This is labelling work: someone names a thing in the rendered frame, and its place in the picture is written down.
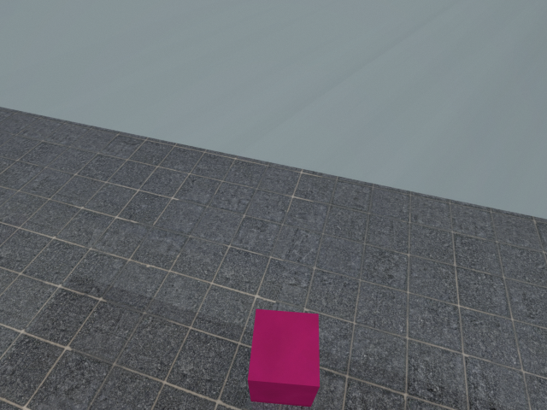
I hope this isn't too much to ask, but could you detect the carton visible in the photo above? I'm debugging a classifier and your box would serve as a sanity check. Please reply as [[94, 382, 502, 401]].
[[248, 309, 320, 407]]

